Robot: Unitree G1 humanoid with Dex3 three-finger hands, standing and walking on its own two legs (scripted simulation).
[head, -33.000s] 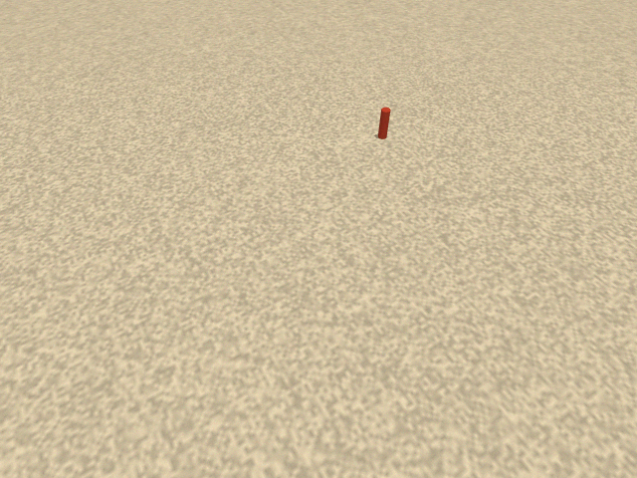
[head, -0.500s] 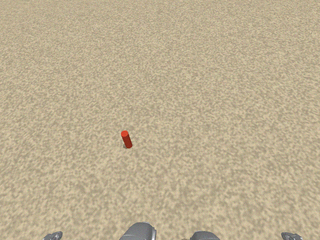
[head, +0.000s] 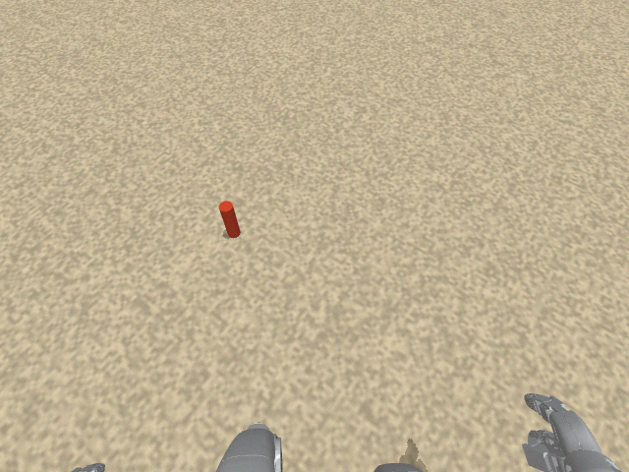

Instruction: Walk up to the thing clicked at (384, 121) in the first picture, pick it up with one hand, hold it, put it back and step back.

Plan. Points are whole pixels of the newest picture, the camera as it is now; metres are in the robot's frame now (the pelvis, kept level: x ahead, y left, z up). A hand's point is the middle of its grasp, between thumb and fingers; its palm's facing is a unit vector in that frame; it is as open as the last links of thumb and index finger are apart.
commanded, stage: step back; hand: left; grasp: from the side
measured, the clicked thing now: (230, 220) +0.93 +0.31 -0.67
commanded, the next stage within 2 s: stand in 1.22 s
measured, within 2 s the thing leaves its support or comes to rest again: neither
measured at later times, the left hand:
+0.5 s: hand out of the picture -0.07 +0.28 -0.13, palm faces +0.11 -0.92 -0.38, open 7.4 cm
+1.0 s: hand out of the picture -0.03 +0.28 -0.14, palm faces +0.10 -0.93 -0.35, open 7.4 cm
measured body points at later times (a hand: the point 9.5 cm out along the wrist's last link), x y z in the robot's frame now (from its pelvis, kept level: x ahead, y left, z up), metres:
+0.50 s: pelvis -0.10 +0.00 +0.02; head -0.10 +0.01 +0.47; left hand -0.08 +0.33 -0.11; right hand -0.02 -0.30 -0.10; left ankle -0.11 +0.11 -0.71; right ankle -0.07 -0.13 -0.69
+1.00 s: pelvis -0.07 +0.01 +0.02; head -0.06 +0.03 +0.47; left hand -0.04 +0.33 -0.11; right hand +0.05 -0.27 -0.10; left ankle -0.07 +0.13 -0.71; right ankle -0.08 -0.13 -0.71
